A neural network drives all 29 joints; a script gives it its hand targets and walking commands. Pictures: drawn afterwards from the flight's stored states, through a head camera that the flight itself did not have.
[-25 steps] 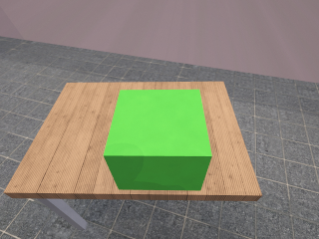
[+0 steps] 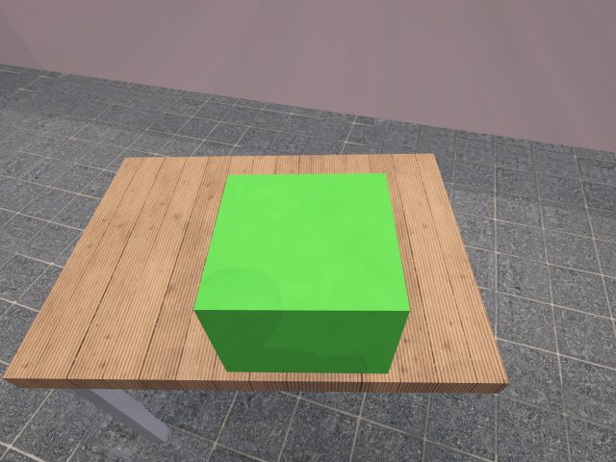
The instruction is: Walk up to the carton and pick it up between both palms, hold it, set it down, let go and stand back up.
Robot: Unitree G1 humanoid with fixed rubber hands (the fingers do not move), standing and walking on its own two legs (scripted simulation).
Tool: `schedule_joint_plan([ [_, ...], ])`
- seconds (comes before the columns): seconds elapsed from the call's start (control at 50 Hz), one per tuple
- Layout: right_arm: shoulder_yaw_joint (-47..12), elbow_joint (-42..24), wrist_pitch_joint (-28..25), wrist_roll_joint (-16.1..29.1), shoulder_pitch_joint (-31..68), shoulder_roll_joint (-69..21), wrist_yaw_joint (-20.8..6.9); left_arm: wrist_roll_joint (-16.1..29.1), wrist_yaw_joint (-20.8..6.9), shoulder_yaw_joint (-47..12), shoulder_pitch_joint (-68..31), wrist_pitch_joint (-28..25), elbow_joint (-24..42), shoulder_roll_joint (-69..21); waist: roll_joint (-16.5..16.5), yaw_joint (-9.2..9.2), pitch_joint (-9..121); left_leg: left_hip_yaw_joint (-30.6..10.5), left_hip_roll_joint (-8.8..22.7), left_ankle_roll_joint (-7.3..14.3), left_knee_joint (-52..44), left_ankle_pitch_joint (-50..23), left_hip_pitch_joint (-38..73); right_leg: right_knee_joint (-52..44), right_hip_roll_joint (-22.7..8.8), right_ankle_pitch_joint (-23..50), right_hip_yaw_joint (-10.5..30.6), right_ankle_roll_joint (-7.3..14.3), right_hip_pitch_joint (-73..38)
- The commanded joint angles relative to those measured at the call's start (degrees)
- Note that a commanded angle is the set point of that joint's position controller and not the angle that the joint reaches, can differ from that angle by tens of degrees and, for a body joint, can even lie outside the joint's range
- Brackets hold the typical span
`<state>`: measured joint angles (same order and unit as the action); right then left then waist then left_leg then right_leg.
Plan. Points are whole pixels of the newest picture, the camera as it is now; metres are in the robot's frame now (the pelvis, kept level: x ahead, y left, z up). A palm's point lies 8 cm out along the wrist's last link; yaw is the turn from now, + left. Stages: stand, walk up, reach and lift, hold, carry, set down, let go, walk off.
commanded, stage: stand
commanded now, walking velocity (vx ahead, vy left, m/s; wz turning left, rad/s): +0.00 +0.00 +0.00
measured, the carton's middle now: (306, 272) +0.42 +0.02 -0.04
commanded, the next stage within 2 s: none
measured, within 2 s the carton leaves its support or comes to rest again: neither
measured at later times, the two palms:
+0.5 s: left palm out of the picture +0.09 +0.31 -0.10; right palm out of the picture +0.08 -0.31 -0.11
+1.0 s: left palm out of the picture +0.10 +0.32 -0.10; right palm out of the picture +0.08 -0.31 -0.11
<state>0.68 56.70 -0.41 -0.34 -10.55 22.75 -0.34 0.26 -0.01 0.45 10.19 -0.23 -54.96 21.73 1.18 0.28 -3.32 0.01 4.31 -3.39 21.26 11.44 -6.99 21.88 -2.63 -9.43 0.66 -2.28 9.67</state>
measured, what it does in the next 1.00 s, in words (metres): stands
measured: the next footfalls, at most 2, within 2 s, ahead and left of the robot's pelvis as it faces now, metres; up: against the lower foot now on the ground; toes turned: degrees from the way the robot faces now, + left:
none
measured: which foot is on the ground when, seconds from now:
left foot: down 0.00-1.00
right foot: down 0.00-1.00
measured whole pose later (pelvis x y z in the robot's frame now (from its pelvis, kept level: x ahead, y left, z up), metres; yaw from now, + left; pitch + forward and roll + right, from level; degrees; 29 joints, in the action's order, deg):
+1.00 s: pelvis +0.02 +0.01 +0.00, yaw -1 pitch -3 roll +0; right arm 1.3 58.3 -0.5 -0.3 -10.0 22.8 0.1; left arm 0.1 0.2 1.3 8.9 -0.1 -58.0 22.2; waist 0.5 0.5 -3.7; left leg 1.0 4.0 -3.1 19.5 11.9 -4.7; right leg 20.0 -3.0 -9.6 1.4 -2.8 7.6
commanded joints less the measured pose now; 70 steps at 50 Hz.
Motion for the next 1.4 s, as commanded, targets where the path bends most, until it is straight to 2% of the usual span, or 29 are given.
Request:
schedule_joint_plan([
  [0.0,2.0,-1.98,-0.93,-0.41,1.45,9.3,0.0,-0.39,0.59,3.21,-1.14,-1.73,2.66,11.32,-1.24,-0.59,2.13,-1.37,2.93,4.46,-3.99,-2.41,-1.7,-3.16,-3.9,1.7,3.44,3.99,-1.37],
  [0.02,2.57,-2.78,-1.06,-0.45,1.18,10.75,0.21,-0.2,0.47,3.09,-0.61,-1.79,2.81,10.14,1.32,-0.26,3.69,-1.17,2.67,4.53,-3.58,-2.69,-1.25,-2.88,-4.2,4.47,3.39,3.97,-2.67],
  [0.04,2.79,-2.98,-1.32,-0.24,3.01,10.64,0.13,-0.26,0.61,2.62,-2.16,-1.37,2.9,9.86,-2.71,-0.66,5.8,-1.12,2.82,4.5,-3.79,-3.84,-1.22,-3.12,-4.03,8.05,2.28,3.83,-4.77],
  [0.1,2.71,-2.4,-1.27,-0.4,2.8,11.29,0.35,0.27,0.63,2.62,-0.87,-1.04,2.77,10.98,-3.9,-1.34,3.73,-1.28,2.58,4.73,-4.35,-5.48,-0.95,-2.65,-3.78,7.89,2.42,3.74,-4.44],
  [0.14,2.3,-0.93,-1.29,0.4,0.04,9.45,0.86,-0.35,0.45,2.55,-1.57,-1.13,2.06,9.5,0.28,0.55,2.6,-1.05,3.26,3.93,-3.21,-6.94,0.47,-3.13,-4.07,8.2,2.99,3.93,-1.9],
  [0.28,2.07,-1.86,-1.04,0.14,2.15,8.49,0.82,-0.69,0.76,3.07,-3.24,-0.69,1.78,10.55,-1.92,0.18,3.0,-0.4,2.89,3.94,-5.05,-4.59,0.49,-3.4,-3.61,7.49,1.89,3.72,-3.25],
  [0.3,1.96,-2.65,-0.89,0.15,3.47,9.59,0.97,0.3,0.68,2.72,-1.39,-0.19,1.05,10.13,1.55,-0.09,1.68,0.42,2.5,4.01,-4.63,-5.5,-0.25,-3.29,-3.49,8.08,2.02,3.93,-3.07],
  [0.32,2.61,-2.34,-0.57,-0.15,3.51,10.96,1.23,0.18,0.81,2.77,-1.15,-0.43,0.71,9.92,-0.91,-1.4,2.31,-0.99,2.73,4.15,-4.86,-4.1,-0.09,-3.05,-3.4,5.46,1.31,4.09,-2.61],
  [0.36,2.45,-0.66,-0.79,0.17,1.33,10.33,0.88,0.39,0.88,2.82,-2.85,-0.77,1.13,8.99,-0.96,0.15,1.5,-1.37,3.04,4.61,-5.72,-3.19,-0.56,-4.39,-3.79,3.63,2.77,4.21,-2.83],
  [0.4,2.29,-1.09,-1.04,0.25,1.65,8.95,0.65,-0.01,0.74,2.76,-1.78,-1.44,0.57,9.99,-2.63,-0.79,0.59,-1.05,2.92,3.67,-5.56,-2.55,-0.5,-3.92,-3.51,2.1,2.88,4.37,-2.48],
  [0.42,2.26,-1.19,-1.07,-0.19,1.98,9.15,0.7,-0.26,0.7,3.13,-2.13,-1.32,0.99,10.41,0.54,-0.14,1.03,0.21,2.88,4.18,-4.95,-2.77,0.2,-5.09,-4.39,5.31,3.3,4.35,-2.48],
  [0.46,1.9,-0.72,-1.0,0.24,1.43,8.23,1.09,0.17,0.92,2.96,-1.97,-0.94,0.09,10.15,-2.11,-0.1,2.73,-0.9,3.39,4.08,-4.8,-4.77,0.57,-4.24,-4.65,6.1,3.33,4.54,-4.03],
  [0.52,2.49,-1.35,-1.05,0.41,1.75,9.94,0.73,-0.07,1.05,3.07,-1.62,-1.1,0.14,10.96,0.76,0.21,2.06,-0.13,2.99,3.82,-3.55,-6.74,1.64,-4.25,-3.74,10.56,2.46,4.01,-2.37],
  [0.66,2.83,-0.86,-1.13,0.03,2.83,10.56,1.09,0.36,0.85,3.05,-1.79,-1.23,0.54,9.9,-3.29,-0.91,1.98,-1.71,3.75,4.52,-5.77,-4.84,0.29,-4.78,-4.0,7.17,2.64,3.95,-3.94],
  [0.74,2.6,-0.6,-0.81,0.2,0.68,9.55,0.84,-0.28,0.83,2.9,-2.84,-1.12,0.29,10.04,-1.58,0.78,3.58,-0.51,2.77,4.2,-4.94,-4.98,2.89,-4.1,-3.74,4.8,2.94,4.33,-2.37],
  [0.76,2.79,-0.11,-1.03,0.02,0.75,9.67,0.83,0.15,1.03,2.71,-1.95,-0.96,0.02,9.7,1.2,0.96,3.29,-0.37,2.79,3.89,-4.83,-3.73,2.63,-5.99,-3.85,3.79,3.24,3.92,-2.98],
  [0.8,2.57,-0.13,-0.66,0.18,1.44,9.42,0.77,0.21,1.02,2.83,-2.06,-1.06,0.25,9.72,-1.62,-0.13,2.02,-0.52,2.93,4.16,-5.55,-4.14,-0.11,-4.56,-3.99,6.29,1.84,3.87,-3.67],
  [0.82,2.35,-0.74,-1.03,-0.09,0.9,7.88,0.71,-0.15,0.89,2.97,-2.34,-1.02,-0.13,10.1,0.95,1.39,-0.64,-0.01,2.67,4.12,-5.81,-3.83,-0.27,-5.05,-3.74,3.58,2.55,4.09,-1.2],
  [0.84,2.87,-1.33,-0.91,-0.11,2.53,9.45,0.87,-0.67,0.8,3.27,-3.72,-0.92,0.04,11.86,-1.74,-0.03,0.95,-0.54,2.52,4.08,-6.14,-2.84,0.75,-4.84,-3.02,1.31,2.13,4.06,-0.66],
  [0.86,2.66,-2.17,-0.63,-0.28,4.93,10.24,0.71,-0.27,1.04,3.14,-2.08,-0.76,0.06,10.5,0.06,-1.16,2.09,-0.16,3.05,4.61,-5.35,-2.89,0.67,-5.32,-3.39,3.16,1.64,3.97,-3.24],
  [0.9,2.93,-0.75,-0.78,0.05,0.75,10.28,1.0,-0.45,0.65,3.2,-3.29,-0.31,0.01,10.91,1.98,0.69,1.31,0.39,2.01,4.34,-5.45,-3.45,0.15,-5.35,-3.65,2.4,2.58,3.91,-2.57],
  [0.92,3.13,-0.82,-0.9,-0.07,0.99,10.75,1.1,0.15,0.82,3.23,-3.47,-0.47,0.67,11.07,-2.29,0.72,1.76,-0.39,2.99,4.32,-5.35,-5.05,0.63,-4.86,-3.73,5.72,2.81,4.03,-2.31],
  [1.08,2.63,-0.12,-0.82,-0.27,0.78,9.65,1.03,0.42,0.63,2.47,-0.1,-0.89,-0.41,8.98,-0.51,-0.65,3.28,0.87,2.91,4.3,-4.95,-6.01,0.35,-4.21,-4.4,7.2,2.36,3.89,-5.2],
  [1.12,3.17,-0.64,-0.54,-0.03,1.56,10.46,0.74,-0.41,1.22,3.54,-2.8,-0.45,0.19,11.33,-2.8,-0.53,2.88,-0.8,3.26,4.53,-4.36,-8.62,0.23,-3.1,-4.27,10.69,2.66,4.02,-4.8],
  [1.2,3.31,-0.84,-0.85,0.29,-0.07,10.61,1.33,0.29,1.09,2.79,-2.98,-0.36,-0.41,10.3,-1.17,1.05,2.73,0.13,2.39,4.57,-4.92,-7.01,2.11,-4.41,-3.55,8.38,2.69,3.88,-2.75],
  [1.28,2.7,-0.11,-0.81,0.52,0.25,9.05,0.42,0.08,1.24,2.71,-1.68,-0.86,-0.98,11.02,-1.24,0.05,2.9,-0.62,2.96,4.18,-5.91,-8.63,2.07,-3.26,-3.93,7.35,1.76,3.67,-3.69],
  [1.34,3.2,-0.66,-1.0,0.6,1.05,10.53,1.25,-0.2,1.07,3.02,-2.49,-0.32,-0.75,10.3,2.88,0.29,1.75,-0.45,2.85,4.26,-5.51,-5.86,0.54,-4.59,-4.39,7.92,2.74,3.98,-3.23],
  [1.36,2.74,-0.42,-0.87,-0.19,0.67,8.27,1.07,-0.75,1.17,2.97,-3.94,-0.38,-0.52,11.61,-1.43,1.01,-0.67,-0.95,3.52,4.11,-5.57,-5.67,1.3,-3.42,-3.99,7.62,2.64,3.72,-1.13],
  [1.38,2.63,-1.36,-0.87,0.16,-0.32,9.12,0.84,-0.58,1.37,3.58,-2.81,-0.49,-0.6,13.05,1.4,1.36,3.45,0.59,3.08,4.02,-5.32,-5.66,3.25,-4.05,-4.3,8.56,2.13,3.54,-2.36],
])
